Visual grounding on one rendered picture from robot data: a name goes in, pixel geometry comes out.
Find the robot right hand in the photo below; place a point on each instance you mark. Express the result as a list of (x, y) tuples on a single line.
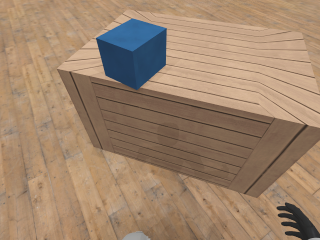
[(303, 224)]

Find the carton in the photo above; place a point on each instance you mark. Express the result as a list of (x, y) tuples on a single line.
[(133, 52)]

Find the pedestal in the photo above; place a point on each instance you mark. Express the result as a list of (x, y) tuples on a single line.
[(235, 105)]

